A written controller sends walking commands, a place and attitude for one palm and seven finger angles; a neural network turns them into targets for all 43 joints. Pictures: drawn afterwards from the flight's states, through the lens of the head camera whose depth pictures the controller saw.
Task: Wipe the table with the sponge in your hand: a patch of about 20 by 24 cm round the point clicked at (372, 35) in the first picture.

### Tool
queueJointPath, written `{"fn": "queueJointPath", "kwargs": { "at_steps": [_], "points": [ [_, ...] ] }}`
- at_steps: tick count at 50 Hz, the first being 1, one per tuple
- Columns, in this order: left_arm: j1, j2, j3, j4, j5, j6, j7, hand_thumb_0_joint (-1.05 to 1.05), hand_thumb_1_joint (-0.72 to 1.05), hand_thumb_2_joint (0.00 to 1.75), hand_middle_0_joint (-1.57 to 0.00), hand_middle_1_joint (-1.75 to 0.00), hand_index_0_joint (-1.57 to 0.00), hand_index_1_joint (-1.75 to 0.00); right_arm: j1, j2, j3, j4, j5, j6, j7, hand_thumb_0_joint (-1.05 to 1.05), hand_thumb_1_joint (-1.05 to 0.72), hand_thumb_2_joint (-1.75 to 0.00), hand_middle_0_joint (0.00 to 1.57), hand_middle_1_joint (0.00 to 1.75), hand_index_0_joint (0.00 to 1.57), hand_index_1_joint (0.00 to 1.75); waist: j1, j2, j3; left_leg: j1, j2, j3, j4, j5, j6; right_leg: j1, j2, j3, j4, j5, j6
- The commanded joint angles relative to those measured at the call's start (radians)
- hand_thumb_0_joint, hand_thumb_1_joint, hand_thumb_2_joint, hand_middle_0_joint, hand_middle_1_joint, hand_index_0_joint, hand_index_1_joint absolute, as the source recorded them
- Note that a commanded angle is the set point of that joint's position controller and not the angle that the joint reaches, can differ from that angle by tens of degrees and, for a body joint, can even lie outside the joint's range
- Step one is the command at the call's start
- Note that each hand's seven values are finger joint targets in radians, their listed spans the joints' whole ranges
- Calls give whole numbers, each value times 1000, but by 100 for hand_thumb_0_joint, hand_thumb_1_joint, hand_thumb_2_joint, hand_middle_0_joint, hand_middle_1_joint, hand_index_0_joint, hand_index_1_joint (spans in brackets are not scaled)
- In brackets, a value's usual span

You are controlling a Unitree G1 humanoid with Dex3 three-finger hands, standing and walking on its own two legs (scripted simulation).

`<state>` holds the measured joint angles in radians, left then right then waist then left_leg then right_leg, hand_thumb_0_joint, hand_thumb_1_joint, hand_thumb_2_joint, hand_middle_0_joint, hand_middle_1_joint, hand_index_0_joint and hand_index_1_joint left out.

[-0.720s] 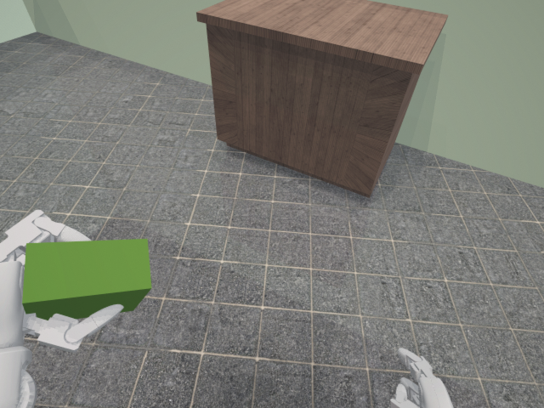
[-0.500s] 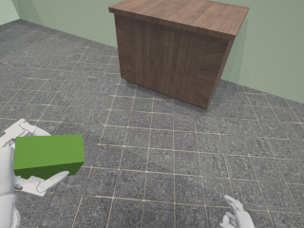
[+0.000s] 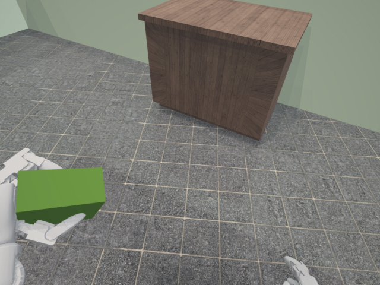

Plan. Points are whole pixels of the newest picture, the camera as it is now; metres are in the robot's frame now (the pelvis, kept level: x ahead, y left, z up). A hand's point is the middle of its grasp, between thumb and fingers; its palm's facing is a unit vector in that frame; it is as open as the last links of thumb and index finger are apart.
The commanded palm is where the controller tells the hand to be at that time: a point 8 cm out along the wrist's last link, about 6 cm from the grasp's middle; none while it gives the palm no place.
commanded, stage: walk to a spot facing it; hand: left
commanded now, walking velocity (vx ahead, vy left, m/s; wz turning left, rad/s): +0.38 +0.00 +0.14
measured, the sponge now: (72, 197) +0.22 +0.21 +0.15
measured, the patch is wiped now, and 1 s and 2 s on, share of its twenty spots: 0.00 0.00 0.00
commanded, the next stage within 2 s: none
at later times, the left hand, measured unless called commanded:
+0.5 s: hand (51, 159) +0.29 +0.27 +0.16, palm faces +0.50 -0.77 -0.39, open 9.9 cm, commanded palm +0.24 +0.30 +0.18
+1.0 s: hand (119, 108) +0.45 +0.19 +0.15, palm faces +0.44 -0.76 -0.48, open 9.9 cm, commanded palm +0.38 +0.23 +0.18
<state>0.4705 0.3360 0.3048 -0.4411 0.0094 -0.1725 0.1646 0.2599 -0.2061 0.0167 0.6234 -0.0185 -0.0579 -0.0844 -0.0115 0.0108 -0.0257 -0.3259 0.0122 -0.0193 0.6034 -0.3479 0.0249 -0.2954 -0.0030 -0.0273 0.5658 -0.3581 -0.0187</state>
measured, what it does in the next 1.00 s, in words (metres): walks ahead: left foot, then right foot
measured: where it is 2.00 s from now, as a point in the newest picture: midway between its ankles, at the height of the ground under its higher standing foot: (202, 236)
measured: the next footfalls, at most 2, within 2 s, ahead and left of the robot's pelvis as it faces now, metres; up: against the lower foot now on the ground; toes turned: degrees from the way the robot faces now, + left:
left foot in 0.44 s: +0.16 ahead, +0.13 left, +0.00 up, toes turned +15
right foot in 0.84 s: +0.33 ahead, -0.13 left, +0.00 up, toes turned -7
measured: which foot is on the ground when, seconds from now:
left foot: down 0.00-0.20, up 0.22-0.42, down 0.44-0.86, up 0.88-1.00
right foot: down 0.00-0.46, up 0.48-0.82, down 0.84-1.00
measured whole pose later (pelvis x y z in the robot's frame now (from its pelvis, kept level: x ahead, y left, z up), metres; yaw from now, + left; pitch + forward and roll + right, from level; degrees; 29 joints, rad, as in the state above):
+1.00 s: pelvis +0.25 -0.06 -0.01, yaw +6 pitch -2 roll +1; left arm 0.46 0.33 0.33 -0.45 0.00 -0.19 0.13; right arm 0.16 -0.23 -0.02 0.69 0.00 -0.03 -0.05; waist 0.00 0.04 0.09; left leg -0.52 0.08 0.04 1.35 -0.38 -0.02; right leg -0.30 -0.07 -0.22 0.64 -0.31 -0.07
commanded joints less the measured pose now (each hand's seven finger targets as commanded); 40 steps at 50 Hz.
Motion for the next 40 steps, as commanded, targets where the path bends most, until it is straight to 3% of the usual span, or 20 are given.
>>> {"fn": "queueJointPath", "kwargs": {
  "at_steps": [1,4,7,8,9,10,11,13,14,16,18,21,22,23,24,25,27,31,37,40],
  "points": [
    [-150,194,151,-274,-14,-90,27,0,10,130,-120,-160,-120,-160,-115,-120,-47,-147,-4,-62,-17,0,-90,-90,20,30,20,30,-12,121,-33,-38,143,-208,-203,-179,81,14,-54,42,25,-169,-24],
    [-70,154,131,-225,-17,-91,14,0,10,130,-120,-160,-120,-160,-99,-121,-54,-144,4,-71,-10,0,-90,-90,20,30,20,30,-11,222,-39,36,240,-365,-270,-141,141,-59,7,-28,138,-142,16],
    [-83,142,112,-214,-13,-81,5,0,10,130,-120,-160,-120,-160,-117,-120,-48,-148,3,-61,1,0,-90,-90,20,30,20,30,-1,209,30,-165,199,-241,-238,-219,106,101,-7,-41,22,-107,4],
    [-100,156,117,-215,-12,-87,5,0,10,130,-120,-160,-120,-160,-114,-112,-46,-144,3,-60,3,0,-90,-90,20,30,20,30,4,139,19,-216,163,-171,-161,-186,79,174,-43,3,-65,-117,-16],
    [-123,175,123,-211,-4,-86,7,0,10,130,-120,-160,-120,-160,-109,-110,-49,-146,4,-60,6,0,-90,-90,20,30,20,30,6,-14,31,-312,82,-53,-3,-166,36,224,-138,163,-163,-210,-69],
    [-137,188,119,-205,-7,-86,7,0,10,130,-120,-160,-120,-160,-115,-93,-53,-149,12,-61,8,0,-90,-90,20,30,20,30,11,-250,39,-393,1,69,236,-150,-8,246,-306,443,-282,-279,-147],
    [-167,196,117,-208,-17,-92,12,0,10,130,-120,-160,-120,-160,-138,-112,-61,-145,20,-67,8,0,-90,-90,20,30,20,30,20,-278,51,-437,14,53,447,-156,-22,258,-422,564,-348,-212,-217],
    [-149,208,135,-193,-5,-106,14,0,10,130,-120,-160,-120,-160,-126,-103,-46,-127,7,-67,7,0,-90,-90,20,30,20,30,10,-86,52,-376,72,7,477,-107,-30,174,-392,433,-333,-134,-217],
    [-148,227,148,-205,-1,-104,11,0,10,130,-120,-160,-120,-160,-136,-104,-42,-125,6,-57,9,0,-90,-90,20,30,20,30,13,-61,58,-324,85,30,403,-95,-28,136,-360,346,-306,-59,-199],
    [-131,233,167,-237,-9,-121,10,0,10,130,-120,-160,-120,-160,-150,-80,-32,-135,6,-45,6,0,-90,-90,20,30,20,30,17,-138,57,-198,98,90,225,-55,-20,86,-308,177,-272,71,-164],
    [-123,220,173,-252,-16,-119,17,0,10,130,-120,-160,-120,-160,-157,-69,-33,-147,3,-46,4,0,-90,-90,20,30,20,30,28,-170,17,-86,56,170,70,-2,-18,110,-259,102,-228,125,-140],
    [-137,196,154,-314,-27,-118,28,0,10,130,-120,-160,-120,-160,-121,-86,-53,-158,8,-63,-12,0,-90,-90,20,30,20,30,2,-36,-70,208,21,215,-142,124,-11,60,-174,15,14,221,-72],
    [-138,181,146,-350,-31,-126,31,0,10,130,-120,-160,-120,-160,-103,-114,-68,-164,11,-66,-16,0,-90,-90,20,30,20,30,-17,147,-126,368,120,49,-192,106,35,-60,-122,-31,237,204,-28],
    [-128,175,143,-384,-30,-138,37,0,10,130,-120,-160,-120,-160,-109,-130,-74,-166,10,-62,-10,0,-90,-90,20,30,20,30,-15,388,-151,514,360,-294,-242,213,135,-293,-25,-84,479,-169,27],
    [-120,185,121,-348,-23,-144,36,0,10,130,-120,-160,-120,-160,-107,-104,-58,-170,11,-69,-2,0,-90,-90,20,30,20,30,-13,332,-129,484,447,-459,-292,237,203,-359,-21,-11,636,-265,14],
    [-145,231,162,-332,-18,-134,32,0,10,130,-120,-160,-120,-160,-117,-95,-48,-150,3,-74,2,0,-90,-90,20,30,20,30,-23,251,-87,404,473,-478,-322,205,228,-397,-71,35,708,-220,18],
    [-146,190,136,-335,-21,-109,22,0,10,130,-120,-160,-120,-160,-113,-107,-71,-135,21,-76,16,0,-90,-90,20,30,20,30,-19,150,-23,352,434,-326,-304,216,223,-457,-116,36,702,-154,35],
    [-37,158,137,-343,-26,-96,12,0,10,130,-120,-160,-120,-160,-107,-99,-68,-141,23,-87,20,0,-90,-90,20,30,20,30,8,204,-33,268,318,-39,-323,229,141,-357,-113,-60,501,-3,54],
    [-38,172,165,-257,-33,-91,-3,0,10,130,-120,-160,-120,-160,-120,-92,-64,-151,12,-87,9,0,-90,-90,20,30,20,30,6,216,-9,184,306,73,-319,256,111,-138,-68,-165,162,59,57],
    [-66,182,168,-232,-32,-78,-6,0,10,130,-120,-160,-120,-160,-132,-87,-61,-147,17,-73,3,0,-90,-90,20,30,20,30,25,155,-74,134,254,140,-68,292,81,115,-7,-229,-22,126,48]
  ]
}}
